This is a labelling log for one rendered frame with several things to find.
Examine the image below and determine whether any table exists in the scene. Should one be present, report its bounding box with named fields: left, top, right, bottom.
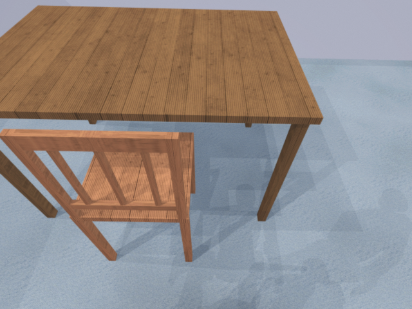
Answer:
left=0, top=5, right=323, bottom=221

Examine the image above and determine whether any chair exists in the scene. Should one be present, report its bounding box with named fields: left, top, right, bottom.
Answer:
left=0, top=129, right=196, bottom=262

